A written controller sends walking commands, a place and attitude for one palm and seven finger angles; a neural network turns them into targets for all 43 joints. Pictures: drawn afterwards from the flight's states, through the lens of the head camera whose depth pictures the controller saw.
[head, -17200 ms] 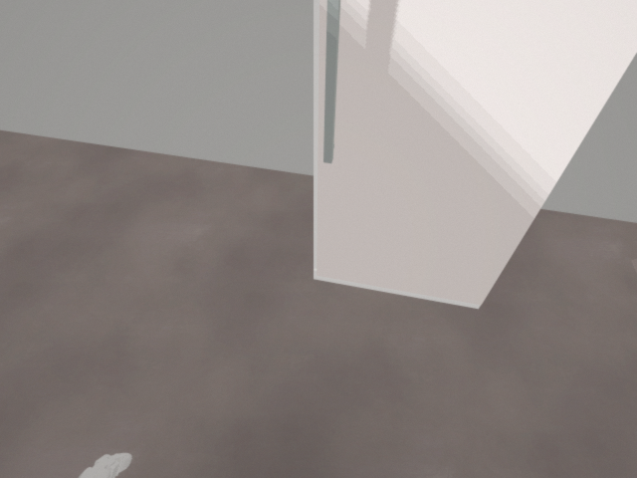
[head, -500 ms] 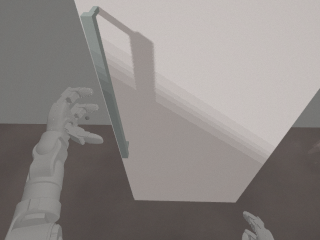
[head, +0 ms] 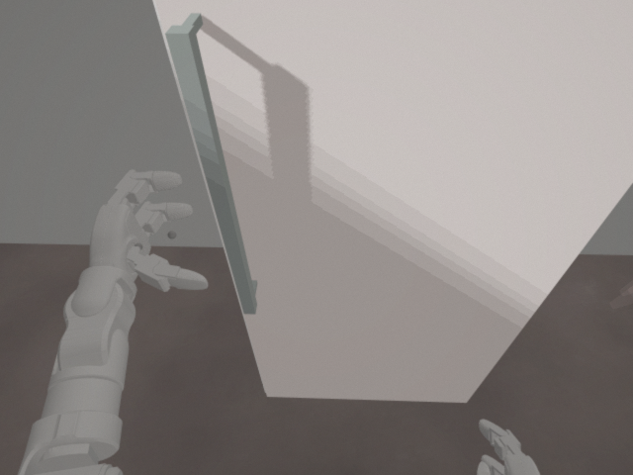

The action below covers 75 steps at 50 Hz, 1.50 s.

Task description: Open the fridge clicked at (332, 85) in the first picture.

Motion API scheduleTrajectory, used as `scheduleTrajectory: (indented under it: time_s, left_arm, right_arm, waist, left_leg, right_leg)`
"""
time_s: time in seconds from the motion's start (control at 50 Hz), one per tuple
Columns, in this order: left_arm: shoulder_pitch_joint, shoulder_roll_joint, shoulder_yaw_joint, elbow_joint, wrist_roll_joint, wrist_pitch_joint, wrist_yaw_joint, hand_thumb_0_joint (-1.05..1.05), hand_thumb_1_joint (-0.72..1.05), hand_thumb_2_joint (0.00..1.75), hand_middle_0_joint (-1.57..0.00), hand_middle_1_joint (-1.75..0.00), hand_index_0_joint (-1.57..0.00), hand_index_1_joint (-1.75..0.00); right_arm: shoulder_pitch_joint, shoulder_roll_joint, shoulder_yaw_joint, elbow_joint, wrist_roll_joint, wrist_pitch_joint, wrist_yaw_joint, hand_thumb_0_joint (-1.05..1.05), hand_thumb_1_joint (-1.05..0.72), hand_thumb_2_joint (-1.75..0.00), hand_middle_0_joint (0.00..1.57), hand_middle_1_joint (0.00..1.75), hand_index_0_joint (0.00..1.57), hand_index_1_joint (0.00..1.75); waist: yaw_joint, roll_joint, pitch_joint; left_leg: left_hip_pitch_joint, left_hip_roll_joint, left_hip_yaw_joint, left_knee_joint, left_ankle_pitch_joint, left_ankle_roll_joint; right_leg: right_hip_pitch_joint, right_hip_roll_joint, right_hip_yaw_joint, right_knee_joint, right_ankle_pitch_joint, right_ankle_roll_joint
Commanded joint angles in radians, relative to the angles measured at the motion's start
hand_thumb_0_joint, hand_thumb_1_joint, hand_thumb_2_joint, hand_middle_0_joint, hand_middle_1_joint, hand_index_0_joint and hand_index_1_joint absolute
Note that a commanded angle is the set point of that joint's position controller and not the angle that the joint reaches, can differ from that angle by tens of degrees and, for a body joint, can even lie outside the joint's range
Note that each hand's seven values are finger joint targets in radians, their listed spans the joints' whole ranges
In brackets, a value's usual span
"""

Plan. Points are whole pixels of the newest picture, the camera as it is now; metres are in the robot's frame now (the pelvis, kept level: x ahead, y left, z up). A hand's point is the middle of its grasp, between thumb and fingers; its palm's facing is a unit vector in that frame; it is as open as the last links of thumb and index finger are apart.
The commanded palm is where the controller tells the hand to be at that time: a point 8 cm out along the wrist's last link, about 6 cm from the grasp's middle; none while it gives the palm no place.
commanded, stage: move the hooked fingers beside the handle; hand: left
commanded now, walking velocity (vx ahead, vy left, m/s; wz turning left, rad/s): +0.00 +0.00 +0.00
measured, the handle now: (230, 204) +0.43 +0.15 +0.12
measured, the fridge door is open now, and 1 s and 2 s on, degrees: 0 0 0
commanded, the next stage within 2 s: feel for the door with the fingertips in 1.38 s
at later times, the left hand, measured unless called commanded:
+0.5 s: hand (174, 225) +0.38 +0.21 +0.14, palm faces +0.05 -1.00 +0.00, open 14.0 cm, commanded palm +0.34 +0.25 +0.13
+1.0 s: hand (185, 238) +0.37 +0.19 +0.12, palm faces +0.05 -1.00 +0.00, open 14.0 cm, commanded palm +0.34 +0.24 +0.13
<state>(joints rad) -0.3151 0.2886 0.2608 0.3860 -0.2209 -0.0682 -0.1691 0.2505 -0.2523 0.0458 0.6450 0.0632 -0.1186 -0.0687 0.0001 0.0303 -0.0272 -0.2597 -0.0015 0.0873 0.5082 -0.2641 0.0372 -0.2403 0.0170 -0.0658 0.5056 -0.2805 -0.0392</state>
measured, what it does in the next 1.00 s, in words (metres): stands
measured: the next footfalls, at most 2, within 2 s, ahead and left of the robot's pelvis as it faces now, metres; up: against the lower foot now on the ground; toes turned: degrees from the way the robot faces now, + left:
none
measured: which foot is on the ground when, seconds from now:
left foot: down 0.00-1.00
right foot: down 0.00-1.00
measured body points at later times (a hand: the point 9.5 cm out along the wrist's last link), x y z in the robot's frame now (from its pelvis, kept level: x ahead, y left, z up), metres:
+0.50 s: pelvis -0.01 +0.00 +0.00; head +0.00 -0.01 +0.45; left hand +0.37 +0.26 +0.14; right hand +0.14 -0.24 -0.10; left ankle +0.00 +0.09 -0.74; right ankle -0.01 -0.09 -0.74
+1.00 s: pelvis +0.01 +0.00 +0.00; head +0.01 -0.01 +0.45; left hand +0.36 +0.25 +0.13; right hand +0.16 -0.24 -0.10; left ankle +0.00 +0.09 -0.74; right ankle -0.01 -0.09 -0.74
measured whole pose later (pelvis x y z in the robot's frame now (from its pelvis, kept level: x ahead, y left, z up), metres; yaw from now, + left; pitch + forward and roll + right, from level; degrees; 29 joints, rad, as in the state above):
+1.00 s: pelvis +0.01 +0.00 +0.00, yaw +0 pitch +2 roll +0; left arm -0.31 0.27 0.23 0.39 -0.23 -0.03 -0.18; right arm 0.25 -0.26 0.04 0.64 0.07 -0.10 -0.07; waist 0.00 0.04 -0.04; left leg -0.27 -0.01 0.08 0.51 -0.28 0.04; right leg -0.25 0.01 -0.07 0.50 -0.29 -0.04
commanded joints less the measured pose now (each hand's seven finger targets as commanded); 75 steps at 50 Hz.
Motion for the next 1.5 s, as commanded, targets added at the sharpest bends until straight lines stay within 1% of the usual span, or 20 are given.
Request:
scheduleTrajectory:
  time_s: [0.0,0.08,0.12,0.2,0.28,0.32,0.4,0.46,0.56,0.62,0.7,0.76,0.82,0.9,1.0,1.12,1.22,1.34,1.42,1.48]
  left_arm:
    - [-0.357,0.178,0.014,-0.159,-0.029,-0.048,-0.040,0.00,-0.50,0.30,-0.30,-1.20,-0.30,-1.20]
    - [-0.268,0.146,-0.002,-0.066,-0.051,0.042,-0.080,0.00,-0.50,0.30,-0.30,-1.20,-0.30,-1.20]
    - [-0.337,0.154,-0.009,-0.121,-0.054,0.048,-0.077,0.00,-0.50,0.30,-0.30,-1.20,-0.30,-1.20]
    - [-0.455,0.240,0.049,-0.328,-0.035,-0.044,-0.022,0.00,-0.50,0.30,-0.30,-1.20,-0.30,-1.20]
    - [-0.507,0.329,0.115,-0.283,-0.015,-0.099,0.023,0.00,-0.50,0.30,-0.30,-1.20,-0.30,-1.20]
    - [-0.518,0.248,0.051,-0.162,-0.016,-0.074,0.008,0.00,-0.50,0.30,-0.30,-1.20,-0.30,-1.20]
    - [-0.418,0.193,0.005,0.081,-0.020,0.019,-0.049,0.00,-0.50,0.30,-0.30,-1.20,-0.30,-1.20]
    - [-0.410,0.211,0.029,0.045,-0.036,0.035,-0.079,0.00,-0.50,0.30,-0.30,-1.20,-0.30,-1.20]
    - [-0.500,0.258,0.071,-0.224,-0.042,-0.088,-0.046,0.00,-0.50,0.30,-0.30,-1.20,-0.30,-1.20]
    - [-0.526,0.264,0.070,-0.232,-0.024,-0.116,-0.007,0.00,-0.50,0.30,-0.30,-1.20,-0.30,-1.20]
    - [-0.426,0.250,0.065,-0.115,-0.005,-0.059,-0.007,0.00,-0.50,0.30,-0.30,-1.20,-0.30,-1.20]
    - [-0.360,0.175,0.011,-0.118,-0.018,-0.012,-0.035,0.00,-0.50,0.30,-0.30,-1.20,-0.30,-1.20]
    - [-0.333,0.176,0.023,-0.141,-0.040,0.003,-0.046,0.00,-0.50,0.30,-0.30,-1.20,-0.30,-1.20]
    - [-0.382,0.201,0.041,-0.234,-0.038,-0.027,-0.020,0.00,-0.50,0.30,-0.30,-1.20,-0.30,-1.20]
    - [-0.428,0.206,0.026,-0.297,-0.007,-0.056,0.016,0.00,-0.50,0.30,-0.30,-1.20,-0.30,-1.20]
    - [-0.377,0.150,-0.014,-0.172,-0.023,0.005,-0.011,0.00,-0.50,0.30,-0.30,-1.20,-0.30,-1.20]
    - [-0.399,0.206,0.036,-0.129,-0.027,0.024,-0.015,0.00,-0.50,0.30,-0.30,-1.20,-0.30,-1.20]
    - [-0.468,0.276,0.085,-0.244,-0.020,-0.064,-0.008,0.00,-0.50,0.30,-0.30,-1.20,-0.30,-1.20]
    - [-0.403,0.245,0.070,-0.171,-0.034,-0.056,-0.038,0.00,-0.50,0.30,-0.30,-1.20,-0.30,-1.20]
    - [-0.321,0.235,0.072,-0.054,-0.050,0.000,-0.070,0.00,-0.50,0.30,-0.30,-1.20,-0.30,-1.20]
  right_arm:
    - [-0.078,-0.126,-0.042,-0.125,0.017,-0.055,-0.015,0.00,-0.90,-0.90,0.20,0.30,0.20,0.30]
    - [-0.082,-0.143,-0.049,-0.137,0.028,-0.040,-0.018,0.00,-0.90,-0.90,0.20,0.30,0.20,0.30]
    - [-0.088,-0.140,-0.046,-0.147,0.029,-0.034,-0.019,0.00,-0.90,-0.90,0.20,0.30,0.20,0.30]
    - [-0.100,-0.127,-0.049,-0.161,0.012,-0.046,-0.019,0.00,-0.90,-0.90,0.20,0.30,0.20,0.30]
    - [-0.084,-0.127,-0.040,-0.119,0.002,-0.053,-0.026,0.00,-0.90,-0.90,0.20,0.30,0.20,0.30]
    - [-0.091,-0.122,-0.032,-0.107,0.012,-0.050,-0.030,0.00,-0.90,-0.90,0.20,0.30,0.20,0.30]
    - [-0.068,-0.143,-0.033,-0.107,0.024,-0.032,-0.028,0.00,-0.90,-0.90,0.20,0.30,0.20,0.30]
    - [-0.059,-0.147,-0.042,-0.138,0.023,-0.025,-0.020,0.00,-0.90,-0.90,0.20,0.30,0.20,0.30]
    - [-0.053,-0.133,-0.052,-0.157,0.008,-0.041,-0.011,0.00,-0.90,-0.90,0.20,0.30,0.20,0.30]
    - [-0.044,-0.130,-0.050,-0.131,0.005,-0.046,-0.011,0.00,-0.90,-0.90,0.20,0.30,0.20,0.30]
    - [-0.044,-0.136,-0.050,-0.119,0.013,-0.036,-0.014,0.00,-0.90,-0.90,0.20,0.30,0.20,0.30]
    - [-0.050,-0.134,-0.051,-0.137,0.018,-0.035,-0.008,0.00,-0.90,-0.90,0.20,0.30,0.20,0.30]
    - [-0.054,-0.140,-0.056,-0.151,0.021,-0.029,-0.008,0.00,-0.90,-0.90,0.20,0.30,0.20,0.30]
    - [-0.064,-0.134,-0.055,-0.152,0.015,-0.032,-0.010,0.00,-0.90,-0.90,0.20,0.30,0.20,0.30]
    - [-0.072,-0.123,-0.049,-0.139,0.009,-0.040,-0.011,0.00,-0.90,-0.90,0.20,0.30,0.20,0.30]
    - [-0.082,-0.129,-0.046,-0.134,0.018,-0.027,-0.016,0.00,-0.90,-0.90,0.20,0.30,0.20,0.30]
    - [-0.083,-0.132,-0.043,-0.141,0.020,-0.008,-0.017,0.00,-0.90,-0.90,0.20,0.30,0.20,0.30]
    - [-0.081,-0.122,-0.041,-0.148,0.009,-0.021,-0.017,0.00,-0.90,-0.90,0.20,0.30,0.20,0.30]
    - [-0.074,-0.127,-0.044,-0.134,0.014,-0.028,-0.017,0.00,-0.90,-0.90,0.20,0.30,0.20,0.30]
    - [-0.064,-0.143,-0.049,-0.130,0.024,-0.018,-0.018,0.00,-0.90,-0.90,0.20,0.30,0.20,0.30]
  waist:
    - [-0.010,0.020,-0.211]
    - [-0.002,-0.068,-0.151]
    - [-0.011,-0.044,-0.168]
    - [0.003,0.013,-0.305]
    - [-0.004,0.002,-0.290]
    - [-0.029,0.006,-0.201]
    - [-0.023,-0.022,-0.126]
    - [-0.006,-0.039,-0.227]
    - [0.005,0.010,-0.381]
    - [-0.014,-0.001,-0.318]
    - [-0.007,0.017,-0.228]
    - [0.002,0.043,-0.244]
    - [0.005,-0.049,-0.252]
    - [-0.001,-0.044,-0.267]
    - [-0.008,0.048,-0.280]
    - [-0.013,-0.029,-0.223]
    - [-0.008,-0.052,-0.213]
    - [-0.001,0.031,-0.325]
    - [-0.004,0.020,-0.279]
    - [-0.004,-0.068,-0.215]
  left_leg:
    - [0.155,0.022,-0.081,-0.045,0.250,-0.004]
    - [0.095,0.017,-0.078,-0.046,0.174,0.006]
    - [0.099,0.011,-0.082,-0.042,0.162,0.006]
    - [0.174,0.015,-0.091,-0.034,0.215,0.006]
    - [0.161,0.023,-0.098,-0.039,0.193,0.005]
    - [0.131,0.017,-0.092,-0.052,0.131,0.005]
    - [0.063,0.014,-0.088,-0.057,0.085,0.004]
    - [0.072,0.008,-0.087,-0.033,0.150,0.005]
    - [0.178,0.017,-0.093,-0.010,0.291,0.002]
    - [0.175,0.023,-0.095,-0.021,0.277,0.003]
    - [0.134,0.020,-0.085,-0.040,0.248,0.003]
    - [0.149,0.019,-0.085,-0.036,0.286,-0.005]
    - [0.140,0.023,-0.088,-0.037,0.281,-0.001]
    - [0.164,0.023,-0.083,-0.033,0.293,0.002]
    - [0.205,0.024,-0.090,-0.031,0.317,-0.004]
    - [0.159,0.019,-0.090,-0.043,0.246,-0.001]
    - [0.119,0.012,-0.080,-0.040,0.212,0.006]
    - [0.171,0.011,-0.078,-0.026,0.279,0.007]
    - [0.157,0.013,-0.072,-0.029,0.279,0.008]
    - [0.102,0.014,-0.066,-0.034,0.224,0.011]
  right_leg:
    - [0.012,-0.015,0.046,-0.062,0.313,0.013]
    - [-0.018,-0.021,0.045,-0.079,0.262,0.020]
    - [-0.030,-0.023,0.046,-0.078,0.242,0.021]
    - [0.015,-0.018,0.058,-0.061,0.255,0.017]
    - [0.031,-0.015,0.063,-0.067,0.226,0.019]
    - [-0.012,-0.017,0.062,-0.082,0.189,0.021]
    - [-0.051,-0.025,0.056,-0.090,0.157,0.018]
    - [-0.012,-0.027,0.055,-0.066,0.228,0.015]
    - [0.042,-0.013,0.056,-0.031,0.339,0.013]
    - [0.016,-0.008,0.055,-0.040,0.317,0.019]
    - [0.004,-0.014,0.053,-0.054,0.299,0.016]
    - [0.004,-0.016,0.045,-0.049,0.328,0.011]
    - [0.016,-0.011,0.037,-0.050,0.331,0.015]
    - [0.021,-0.011,0.045,-0.054,0.342,0.019]
    - [0.011,-0.012,0.048,-0.049,0.336,0.015]
    - [0.001,-0.014,0.041,-0.066,0.301,0.018]
    - [0.008,-0.018,0.052,-0.073,0.291,0.021]
    - [0.070,-0.017,0.066,-0.054,0.359,0.017]
    - [0.061,-0.017,0.062,-0.060,0.376,0.019]
    - [0.042,-0.022,0.059,-0.072,0.347,0.028]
